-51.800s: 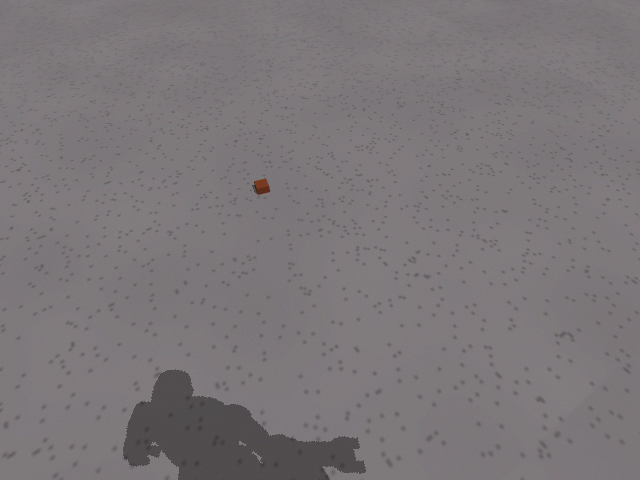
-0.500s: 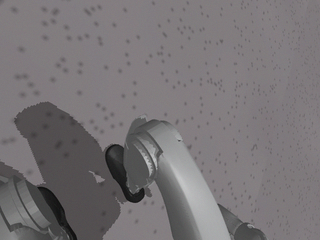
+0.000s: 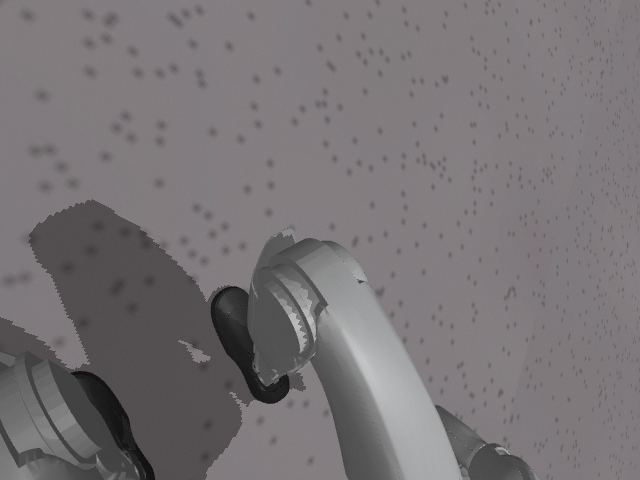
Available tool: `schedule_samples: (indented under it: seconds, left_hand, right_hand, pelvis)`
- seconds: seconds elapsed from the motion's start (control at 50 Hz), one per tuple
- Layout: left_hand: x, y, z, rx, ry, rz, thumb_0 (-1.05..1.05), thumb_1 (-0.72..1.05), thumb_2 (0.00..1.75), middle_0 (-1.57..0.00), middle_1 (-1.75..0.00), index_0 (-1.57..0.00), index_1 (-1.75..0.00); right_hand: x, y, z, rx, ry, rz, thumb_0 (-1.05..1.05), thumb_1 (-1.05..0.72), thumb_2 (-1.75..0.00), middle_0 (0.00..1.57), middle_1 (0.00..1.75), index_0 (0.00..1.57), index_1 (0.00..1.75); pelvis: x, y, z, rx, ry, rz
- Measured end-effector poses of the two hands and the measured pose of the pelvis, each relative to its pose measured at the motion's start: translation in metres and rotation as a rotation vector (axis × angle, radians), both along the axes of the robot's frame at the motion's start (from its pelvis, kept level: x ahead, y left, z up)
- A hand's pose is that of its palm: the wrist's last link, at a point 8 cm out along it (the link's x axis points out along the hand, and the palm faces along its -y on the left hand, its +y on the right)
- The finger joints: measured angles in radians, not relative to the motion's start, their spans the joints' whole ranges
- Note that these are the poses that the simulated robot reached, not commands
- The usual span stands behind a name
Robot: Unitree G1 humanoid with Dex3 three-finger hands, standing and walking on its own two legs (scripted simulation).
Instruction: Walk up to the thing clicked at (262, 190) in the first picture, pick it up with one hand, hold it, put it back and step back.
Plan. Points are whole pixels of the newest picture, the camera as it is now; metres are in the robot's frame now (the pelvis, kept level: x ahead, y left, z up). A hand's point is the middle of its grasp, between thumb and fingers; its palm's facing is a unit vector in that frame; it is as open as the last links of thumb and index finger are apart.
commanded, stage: close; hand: left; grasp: from above
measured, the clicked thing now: out of the picture +0.46 +0.42 -0.30
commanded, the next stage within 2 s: none
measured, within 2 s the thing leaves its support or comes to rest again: neither
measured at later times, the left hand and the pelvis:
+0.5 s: hand out of the picture +0.44 +0.40 -0.27, palm faces -0.33 -0.30 -0.89, open 10.4 cm; pelvis +0.00 +0.00 +0.00, yaw +0 degrees
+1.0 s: hand out of the picture +0.44 +0.41 -0.27, palm faces -0.33 -0.29 -0.90, open 9.5 cm; pelvis +0.00 +0.00 +0.00, yaw +0 degrees
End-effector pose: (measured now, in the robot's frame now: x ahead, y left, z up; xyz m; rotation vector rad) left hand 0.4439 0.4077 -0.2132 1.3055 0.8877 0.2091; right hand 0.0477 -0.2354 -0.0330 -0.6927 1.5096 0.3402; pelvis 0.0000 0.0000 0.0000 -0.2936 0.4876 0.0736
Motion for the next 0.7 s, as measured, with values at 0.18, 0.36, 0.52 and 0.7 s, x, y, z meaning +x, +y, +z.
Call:
schedule_samples:
  seconds: [0.18,0.36,0.52,0.7]
  left_hand:
    - [0.0006,0.0003,0.0005,-0.003,-0.006,-0.001,0.00,0.12,0.55,-0.47,-0.93,-0.54,-0.83]
    - [-0.0029,0.0012,-0.0039,-0.008,0.006,0.007,0.00,0.03,0.58,-0.42,-0.90,-0.48,-0.83]
    - [-0.0029,0.0006,-0.0025,-0.005,-0.003,0.000,0.00,0.02,0.59,-0.42,-0.89,-0.48,-0.83]
    - [-0.0045,-0.0018,-0.0045,-0.003,0.011,-0.008,0.00,0.04,0.60,-0.43,-0.90,-0.49,-0.83]
  right_hand:
    - [0.0011,0.0022,-0.0005,0.004,0.003,0.000,0.00,-0.90,-0.90,0.20,0.30,0.20,0.30]
    - [0.0006,0.0028,0.0016,-0.005,0.006,0.002,0.00,-0.90,-0.90,0.20,0.30,0.20,0.30]
    - [0.0003,0.0021,0.0030,-0.007,0.006,0.007,0.00,-0.90,-0.90,0.20,0.30,0.20,0.30]
    - [0.0000,0.0019,0.0022,-0.003,0.002,0.009,0.00,-0.90,-0.90,0.20,0.30,0.20,0.30]
  pelvis:
    - [0.0011,-0.0004,0.0009,0.000,0.003,0.000]
    - [0.0009,0.0009,0.0008,-0.005,0.002,0.000]
    - [0.0005,0.0003,0.0006,-0.005,0.000,0.000]
    - [-0.0003,0.0013,0.0006,-0.006,-0.004,0.000]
